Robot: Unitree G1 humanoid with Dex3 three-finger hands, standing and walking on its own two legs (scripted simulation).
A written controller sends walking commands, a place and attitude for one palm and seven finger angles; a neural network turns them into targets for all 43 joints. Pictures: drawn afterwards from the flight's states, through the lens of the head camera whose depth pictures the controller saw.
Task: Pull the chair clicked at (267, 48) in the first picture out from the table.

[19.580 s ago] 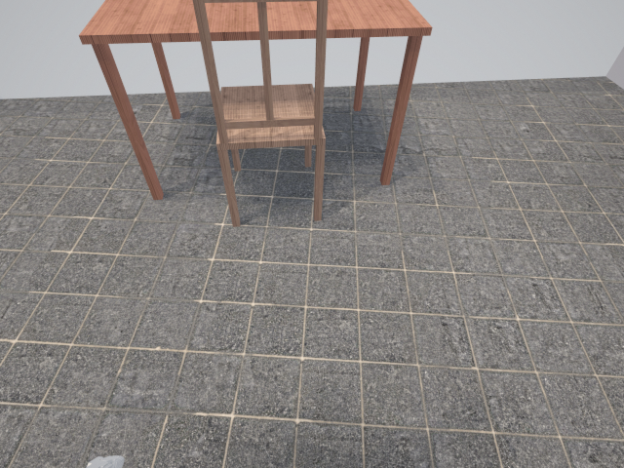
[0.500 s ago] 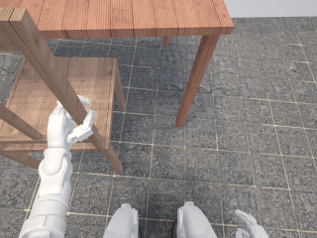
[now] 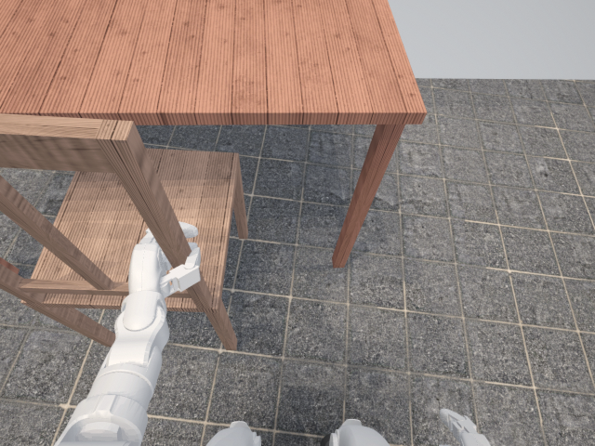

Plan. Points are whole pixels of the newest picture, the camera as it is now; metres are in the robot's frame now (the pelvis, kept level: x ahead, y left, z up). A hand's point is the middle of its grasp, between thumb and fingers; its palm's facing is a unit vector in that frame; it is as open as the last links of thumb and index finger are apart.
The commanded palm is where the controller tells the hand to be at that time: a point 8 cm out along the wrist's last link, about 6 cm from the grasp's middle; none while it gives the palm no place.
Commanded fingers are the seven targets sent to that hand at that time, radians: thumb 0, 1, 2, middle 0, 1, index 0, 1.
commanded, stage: step backward, pulling the chair out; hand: left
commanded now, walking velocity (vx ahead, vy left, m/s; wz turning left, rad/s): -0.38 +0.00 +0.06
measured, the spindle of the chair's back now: (54, 240) +0.39 +0.36 -0.03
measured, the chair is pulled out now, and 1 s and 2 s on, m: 0.04 0.16 0.24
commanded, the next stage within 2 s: none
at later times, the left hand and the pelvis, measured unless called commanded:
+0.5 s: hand (202, 304) +0.31 +0.14 -0.04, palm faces +0.05 -0.99 -0.14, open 5.8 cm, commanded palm +0.29 +0.19 -0.04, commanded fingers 0.00 0.90 0.90 -0.50 -1.45 -0.50 -1.45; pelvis -0.04 -0.01 +0.02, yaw -1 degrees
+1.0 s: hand (215, 348) +0.25 +0.11 -0.05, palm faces -0.03 -0.98 -0.17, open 5.9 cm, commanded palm +0.24 +0.16 -0.04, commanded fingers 0.00 0.90 0.90 -0.50 -1.45 -0.50 -1.45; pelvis -0.09 -0.01 +0.01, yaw +0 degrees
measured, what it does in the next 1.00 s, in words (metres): shifts its weight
